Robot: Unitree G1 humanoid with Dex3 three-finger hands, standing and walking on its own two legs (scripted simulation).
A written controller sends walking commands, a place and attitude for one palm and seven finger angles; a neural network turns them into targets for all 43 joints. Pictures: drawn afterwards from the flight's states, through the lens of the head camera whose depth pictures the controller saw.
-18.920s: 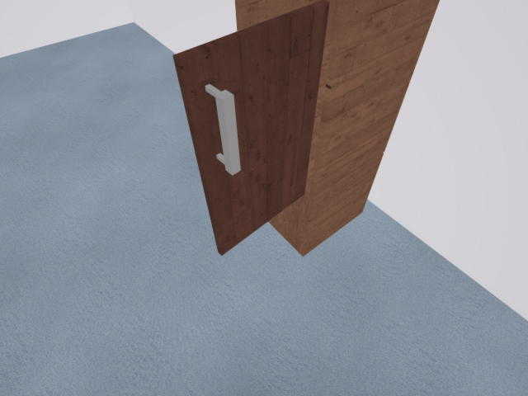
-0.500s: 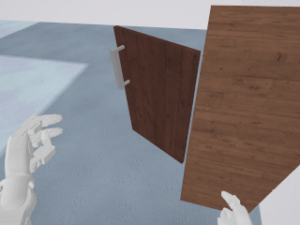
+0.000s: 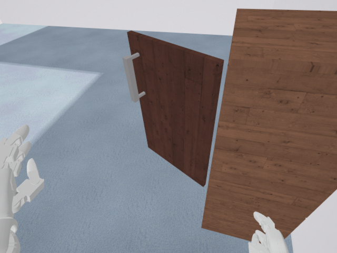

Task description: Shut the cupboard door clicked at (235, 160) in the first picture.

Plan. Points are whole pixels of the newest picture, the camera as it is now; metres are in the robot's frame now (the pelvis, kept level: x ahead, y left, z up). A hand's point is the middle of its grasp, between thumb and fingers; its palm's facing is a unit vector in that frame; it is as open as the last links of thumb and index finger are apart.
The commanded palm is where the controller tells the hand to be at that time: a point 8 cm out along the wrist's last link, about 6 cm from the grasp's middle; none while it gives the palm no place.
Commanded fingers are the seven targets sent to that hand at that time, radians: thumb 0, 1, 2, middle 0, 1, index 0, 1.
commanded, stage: draw the hand back to the body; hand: left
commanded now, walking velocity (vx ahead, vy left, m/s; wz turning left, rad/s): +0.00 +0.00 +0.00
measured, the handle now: (135, 78) +0.65 +0.21 +0.09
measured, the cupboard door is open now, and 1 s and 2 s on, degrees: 63 63 63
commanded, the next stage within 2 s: step back with the hand held close in 0.02 s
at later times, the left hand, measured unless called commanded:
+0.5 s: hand (27, 181) +0.19 +0.29 +0.15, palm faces +0.36 -0.78 -0.51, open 7.4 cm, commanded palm +0.13 +0.33 +0.17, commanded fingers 0.00 0.90 0.90 -0.20 -0.30 -0.20 -0.30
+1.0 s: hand out of the picture +0.07 +0.30 +0.17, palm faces +0.52 -0.75 -0.40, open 7.4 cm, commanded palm +0.01 +0.34 +0.17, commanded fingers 0.00 0.90 0.90 -0.20 -0.30 -0.20 -0.30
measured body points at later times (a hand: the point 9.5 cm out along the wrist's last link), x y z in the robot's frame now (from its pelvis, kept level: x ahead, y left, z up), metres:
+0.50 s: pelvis -0.02 +0.03 -0.01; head -0.02 +0.01 +0.44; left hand +0.16 +0.33 +0.18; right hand +0.15 -0.23 -0.09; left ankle +0.00 +0.13 -0.74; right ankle -0.04 -0.11 -0.74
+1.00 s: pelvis -0.12 +0.03 -0.02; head -0.12 +0.03 +0.43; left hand +0.03 +0.34 +0.19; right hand +0.05 -0.20 -0.11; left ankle -0.01 +0.13 -0.73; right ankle -0.04 -0.11 -0.74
